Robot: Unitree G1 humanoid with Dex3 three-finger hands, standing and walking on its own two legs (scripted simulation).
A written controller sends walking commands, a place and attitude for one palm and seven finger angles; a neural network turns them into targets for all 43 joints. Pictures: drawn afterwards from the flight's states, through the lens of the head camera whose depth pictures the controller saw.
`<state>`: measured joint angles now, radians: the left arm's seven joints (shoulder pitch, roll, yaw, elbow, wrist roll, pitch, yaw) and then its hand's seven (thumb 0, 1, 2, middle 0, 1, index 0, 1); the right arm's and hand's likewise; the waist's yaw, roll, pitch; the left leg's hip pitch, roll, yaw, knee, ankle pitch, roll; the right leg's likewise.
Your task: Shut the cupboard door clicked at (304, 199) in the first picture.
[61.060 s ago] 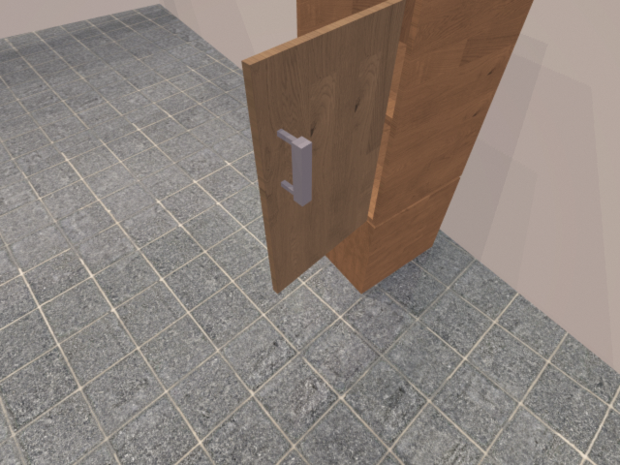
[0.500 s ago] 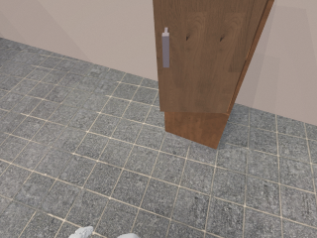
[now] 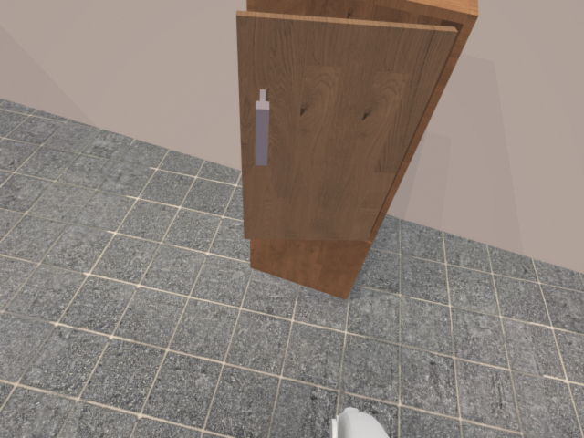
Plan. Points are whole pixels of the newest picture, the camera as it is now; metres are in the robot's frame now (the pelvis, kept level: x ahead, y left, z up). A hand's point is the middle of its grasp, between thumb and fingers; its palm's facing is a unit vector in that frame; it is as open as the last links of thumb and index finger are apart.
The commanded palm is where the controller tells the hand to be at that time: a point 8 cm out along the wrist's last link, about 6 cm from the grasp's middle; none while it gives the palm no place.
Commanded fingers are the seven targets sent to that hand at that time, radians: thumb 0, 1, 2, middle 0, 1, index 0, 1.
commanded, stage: take the last steps up to it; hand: left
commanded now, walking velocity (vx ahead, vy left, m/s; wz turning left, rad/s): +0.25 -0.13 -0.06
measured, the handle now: (261, 128) +0.63 +0.09 +0.05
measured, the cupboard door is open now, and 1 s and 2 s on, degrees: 21 21 21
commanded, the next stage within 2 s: come to a stop and stand still in 0.24 s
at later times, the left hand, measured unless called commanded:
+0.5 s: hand (242, 393) +0.22 +0.08 -0.18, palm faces +0.03 -0.98 -0.19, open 7.2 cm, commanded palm none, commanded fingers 0.00 0.90 0.90 -0.20 -0.30 -0.20 -0.30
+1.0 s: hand (258, 415) +0.18 +0.05 -0.17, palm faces +0.04 -0.96 -0.27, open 7.4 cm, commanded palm none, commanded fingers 0.00 0.90 0.90 -0.20 -0.30 -0.20 -0.30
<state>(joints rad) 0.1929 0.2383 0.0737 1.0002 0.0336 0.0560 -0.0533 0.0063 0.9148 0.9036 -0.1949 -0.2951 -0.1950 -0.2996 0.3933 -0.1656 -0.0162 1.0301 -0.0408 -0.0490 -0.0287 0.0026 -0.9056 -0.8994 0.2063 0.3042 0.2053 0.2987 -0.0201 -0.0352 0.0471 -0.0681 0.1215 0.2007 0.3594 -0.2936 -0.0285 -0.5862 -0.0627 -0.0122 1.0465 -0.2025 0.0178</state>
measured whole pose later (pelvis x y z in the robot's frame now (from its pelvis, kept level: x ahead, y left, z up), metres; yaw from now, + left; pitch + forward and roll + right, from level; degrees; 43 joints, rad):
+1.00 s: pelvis +0.17 -0.14 +0.00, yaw +0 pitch +0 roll +3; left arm 0.26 0.17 0.02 1.03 0.03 0.01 0.03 0.00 0.91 0.90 -0.20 -0.30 -0.20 -0.30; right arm 0.16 -0.24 -0.05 1.01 -0.01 0.07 -0.01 0.00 -0.91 -0.90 0.20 0.30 0.20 0.30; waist 0.02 0.01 0.06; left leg -0.33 -0.01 0.02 0.82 -0.46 -0.04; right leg -0.20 -0.02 0.01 0.50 -0.29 -0.04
